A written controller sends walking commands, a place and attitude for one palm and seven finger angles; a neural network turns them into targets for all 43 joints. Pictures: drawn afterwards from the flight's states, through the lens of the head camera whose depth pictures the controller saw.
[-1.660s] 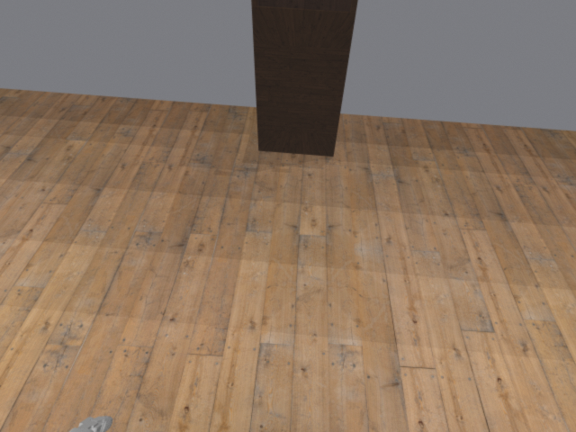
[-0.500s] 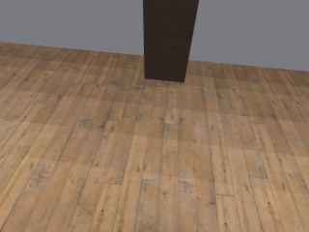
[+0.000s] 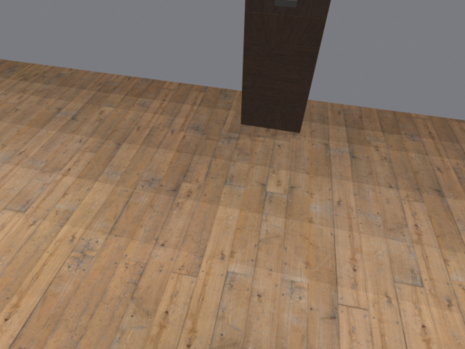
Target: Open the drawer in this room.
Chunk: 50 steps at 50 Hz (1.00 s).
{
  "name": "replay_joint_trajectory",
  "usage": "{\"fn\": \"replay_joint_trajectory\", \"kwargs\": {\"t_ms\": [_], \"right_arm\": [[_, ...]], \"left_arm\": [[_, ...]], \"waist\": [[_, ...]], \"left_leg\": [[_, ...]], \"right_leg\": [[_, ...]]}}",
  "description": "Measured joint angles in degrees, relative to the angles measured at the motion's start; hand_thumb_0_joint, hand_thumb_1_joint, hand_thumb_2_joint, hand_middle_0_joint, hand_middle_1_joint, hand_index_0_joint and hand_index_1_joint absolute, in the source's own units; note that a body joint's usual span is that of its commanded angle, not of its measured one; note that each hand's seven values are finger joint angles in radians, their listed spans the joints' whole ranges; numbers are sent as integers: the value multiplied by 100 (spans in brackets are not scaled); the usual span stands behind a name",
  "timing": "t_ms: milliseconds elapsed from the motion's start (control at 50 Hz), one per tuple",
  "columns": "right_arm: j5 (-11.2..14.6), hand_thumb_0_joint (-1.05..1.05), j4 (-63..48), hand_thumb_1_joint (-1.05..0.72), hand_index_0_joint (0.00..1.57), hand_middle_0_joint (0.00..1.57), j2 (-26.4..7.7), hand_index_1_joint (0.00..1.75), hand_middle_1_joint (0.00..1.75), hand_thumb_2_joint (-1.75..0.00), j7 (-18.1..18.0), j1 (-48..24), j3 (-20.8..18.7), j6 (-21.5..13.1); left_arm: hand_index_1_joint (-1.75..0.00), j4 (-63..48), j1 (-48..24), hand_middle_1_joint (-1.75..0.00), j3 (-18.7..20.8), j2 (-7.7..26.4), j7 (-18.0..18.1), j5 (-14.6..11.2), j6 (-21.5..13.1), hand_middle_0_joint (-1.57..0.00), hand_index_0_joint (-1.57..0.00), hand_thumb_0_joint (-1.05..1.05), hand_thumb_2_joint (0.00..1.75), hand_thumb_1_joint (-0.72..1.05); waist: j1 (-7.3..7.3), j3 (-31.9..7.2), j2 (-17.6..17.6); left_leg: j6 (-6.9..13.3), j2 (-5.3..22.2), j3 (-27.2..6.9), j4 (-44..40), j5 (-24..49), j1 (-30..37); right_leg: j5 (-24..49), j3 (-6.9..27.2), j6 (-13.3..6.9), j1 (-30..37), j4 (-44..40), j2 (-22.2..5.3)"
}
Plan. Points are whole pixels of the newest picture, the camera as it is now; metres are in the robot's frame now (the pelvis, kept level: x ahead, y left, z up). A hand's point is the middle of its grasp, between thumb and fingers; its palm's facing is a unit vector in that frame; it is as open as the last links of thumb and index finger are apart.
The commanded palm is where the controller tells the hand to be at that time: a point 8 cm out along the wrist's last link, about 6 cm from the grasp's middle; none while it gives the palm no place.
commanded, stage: stand and wait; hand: left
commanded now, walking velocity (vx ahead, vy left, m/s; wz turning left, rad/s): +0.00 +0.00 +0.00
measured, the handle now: (286, 1) +1.63 -0.18 +0.05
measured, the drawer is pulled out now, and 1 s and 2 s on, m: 0.00 0.00 0.00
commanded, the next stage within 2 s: turn or walk to find it in 0.36 s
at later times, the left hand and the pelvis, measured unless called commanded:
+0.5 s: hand out of the picture -0.05 +0.19 -0.17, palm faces +0.06 -0.98 -0.18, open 7.4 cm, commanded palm none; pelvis -0.01 +0.02 +0.01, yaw +0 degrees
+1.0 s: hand out of the picture +0.01 +0.13 -0.16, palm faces +0.06 -0.99 -0.13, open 7.4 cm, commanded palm none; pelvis +0.12 +0.00 +0.00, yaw -3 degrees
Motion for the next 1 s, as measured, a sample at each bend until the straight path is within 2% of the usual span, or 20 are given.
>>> {"fn": "replay_joint_trajectory", "kwargs": {"t_ms": [40, 100, 140, 220, 400, 440, 520, 560, 620, 660, 700, 720, 760, 800, 900, 1000], "right_arm": [[5, 1, 37, -91, 20, 20, -28, 30, 30, -90, -8, 13, -27, 8], [14, 0, 68, -91, 20, 20, -63, 30, 30, -90, -36, 24, -23, -58], [-3, 0, 132, -91, 20, 19, -20, 30, 30, -90, -64, -21, -1, -118], [0, 0, 190, -91, 20, 19, 126, 30, 30, -90, -76, -86, 84, -186], [8, 1, 229, -94, 20, 20, 158, 30, 30, -90, -93, -142, 129, -247], [-18, 1, 245, -94, 20, 20, 160, 30, 30, -90, -77, -75, 125, -242], [-69, 0, 248, -93, 20, 20, 186, 30, 30, -90, -29, 181, 82, -192], [-79, 0, 230, -92, 20, 20, 195, 30, 30, -90, -23, 312, 50, -214], [-77, 0, 274, -92, 20, 20, 183, 30, 30, -90, -19, 489, -13, -268], [-72, 0, 330, -91, 20, 20, 165, 30, 30, -90, -15, 618, -41, -267], [-55, 0, 418, -91, 20, 20, 135, 30, 30, -90, -5, 718, -58, -220], [-67, 0, 476, -91, 20, 20, 131, 30, 30, -90, 19, 722, -60, -181], [-88, 1, 526, -91, 20, 20, 122, 30, 30, -90, 71, 645, -80, -153], [-108, 1, 464, -91, 20, 20, 104, 30, 30, -90, 106, 489, -111, -190], [-93, 1, 133, -91, 20, 19, 113, 30, 30, -90, 151, -24, -159, -278], [-57, 1, -99, -91, 19, 19, 173, 29, 30, -90, 206, -553, -134, -317]], "left_arm": [[-30, -13, 7, -30, 19, -30, 3, 20, -15, -21, -20, 1, 89, 91], [-30, 17, 35, -30, 35, -57, 17, 6, -29, -21, -20, 1, 89, 90], [-30, 87, 14, -30, 52, -40, 19, -18, 12, -21, -20, 1, 89, 91], [-30, 254, 73, -30, 35, 4, 22, -23, 51, -20, -20, 1, 89, 91], [-30, 539, 268, -30, -30, -36, 1, -2, -12, -20, -20, 1, 89, 91], [-30, 560, 332, -30, -21, -46, -19, 21, -13, -20, -20, 0, 89, 91], [-30, 520, 527, -30, 63, -60, -103, 67, 13, -20, -20, 0, 89, 91], [-30, 478, 620, -30, 117, -71, -148, 70, 0, -20, -19, 0, 89, 91], [-30, 453, 718, -30, 177, -112, -205, 79, -14, -20, -19, 1, 89, 91], [-30, 422, 771, -30, 207, -135, -225, 82, -78, -20, -19, 1, 89, 91], [-30, 396, 790, -30, 230, -185, -187, 77, -215, -20, -19, 1, 89, 91], [-30, 386, 831, -30, 236, -206, -153, 55, -294, -20, -19, 0, 89, 91], [-30, 405, 963, -30, 229, -258, -99, 37, -401, -20, -19, 0, 89, 91], [-30, 476, 1098, -30, 194, -334, -74, 38, -437, -20, -19, 0, 89, 91], [-30, 693, 1320, -30, 94, -542, -72, 45, -493, -20, -20, 0, 89, 91], [-30, 782, 1344, -30, 73, -617, -46, 60, -529, -20, -20, 0, 89, 91]], "waist": [[28, 20, -35], [60, 40, -62], [91, 86, -155], [175, 72, -252], [162, 15, -160], [163, -21, -150], [158, -155, -122], [124, -163, -107], [72, -132, -36], [70, -127, 3], [118, -121, 132], [170, -136, 148], [238, -165, 124], [231, -158, 97], [151, -60, 47], [255, 142, 8]], "left_leg": [[-18, 79, 127, 167, -178, 19], [-21, 185, 241, -606, 315, 384], [2, 129, 259, -755, 375, 442], [47, 92, 336, -971, 501, 547], [75, 88, 413, -1359, 750, 678], [84, 89, 443, -1360, 723, 678], [131, 125, 493, -1181, 285, 598], [149, 144, 526, -1126, 289, 573], [114, 215, 602, -1029, 385, 625], [49, 254, 639, -790, 133, 618], [108, 333, 528, 6, -468, 332], [131, 340, 490, 549, -523, 110], [142, 359, 490, 1442, -282, -344], [98, 432, 545, 1908, 131, -751], [-42, 631, 602, 1908, 876, -1524], [-32, 677, 695, 1059, 1146, -1747]], "right_leg": [[11, -87, 9, 4, -6, -43], [-49, -184, 79, -81, 144, -87], [-100, -189, 147, -128, 253, -164], [113, -120, 200, -6, -61, -185], [414, -56, 218, 116, -499, -166], [353, -25, 207, 84, -456, -165], [-337, 91, 104, -71, -142, -92], [-574, 133, 29, -208, 154, -58], [-626, -32, -5, -330, 600, -18], [-464, -120, -45, -177, 316, 15], [-235, -215, -164, -116, 325, 106], [-273, -232, -200, -43, 277, 139], [-274, -199, -238, 191, -29, 186], [-151, -142, -223, 458, -428, 212], [7, -31, -199, 1028, -1196, 249], [-165, 37, -97, 1507, -1511, 255]]}}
